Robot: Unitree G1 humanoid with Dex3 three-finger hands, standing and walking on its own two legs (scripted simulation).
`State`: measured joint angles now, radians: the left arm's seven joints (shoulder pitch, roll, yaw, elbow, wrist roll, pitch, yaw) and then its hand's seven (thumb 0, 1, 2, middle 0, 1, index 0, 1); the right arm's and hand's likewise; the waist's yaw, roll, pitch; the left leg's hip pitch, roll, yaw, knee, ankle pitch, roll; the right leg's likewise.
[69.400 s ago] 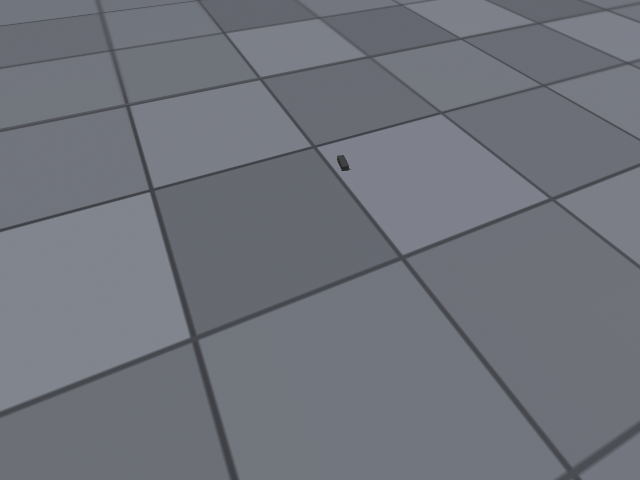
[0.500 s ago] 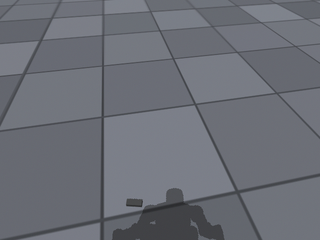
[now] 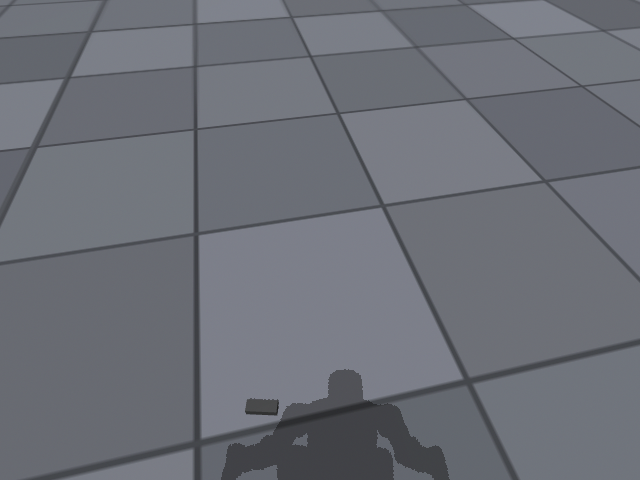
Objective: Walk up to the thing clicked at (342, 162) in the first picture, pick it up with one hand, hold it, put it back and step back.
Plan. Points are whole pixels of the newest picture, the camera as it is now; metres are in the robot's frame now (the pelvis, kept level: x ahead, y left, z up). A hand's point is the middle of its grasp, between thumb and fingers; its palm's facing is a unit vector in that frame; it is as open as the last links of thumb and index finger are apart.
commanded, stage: stand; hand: left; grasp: from above
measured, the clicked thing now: (262, 407) +0.47 +0.19 -0.77
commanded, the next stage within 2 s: step back in 1.18 s
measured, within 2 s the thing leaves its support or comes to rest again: neither
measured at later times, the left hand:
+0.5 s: hand out of the picture +0.07 +0.24 -0.16, palm faces +0.00 -0.95 -0.32, open 7.3 cm
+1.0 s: hand out of the picture +0.10 +0.24 -0.15, palm faces -0.01 -0.94 -0.33, open 7.3 cm
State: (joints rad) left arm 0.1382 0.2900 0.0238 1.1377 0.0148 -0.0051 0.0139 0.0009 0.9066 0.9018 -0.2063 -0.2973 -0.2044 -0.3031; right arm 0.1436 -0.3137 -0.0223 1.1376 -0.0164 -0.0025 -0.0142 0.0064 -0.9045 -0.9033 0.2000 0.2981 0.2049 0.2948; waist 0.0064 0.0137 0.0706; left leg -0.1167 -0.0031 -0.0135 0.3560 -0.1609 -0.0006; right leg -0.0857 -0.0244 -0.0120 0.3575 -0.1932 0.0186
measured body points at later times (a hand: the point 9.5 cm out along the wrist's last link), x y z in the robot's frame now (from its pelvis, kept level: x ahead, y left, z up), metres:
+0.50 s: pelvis +0.01 +0.00 +0.00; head +0.02 +0.00 +0.45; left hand +0.07 +0.29 -0.14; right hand +0.08 -0.29 -0.14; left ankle +0.03 +0.12 -0.75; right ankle +0.01 -0.13 -0.75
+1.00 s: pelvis +0.02 +0.00 +0.00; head +0.03 -0.01 +0.45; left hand +0.10 +0.29 -0.13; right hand +0.09 -0.30 -0.14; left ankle +0.03 +0.12 -0.75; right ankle +0.01 -0.13 -0.75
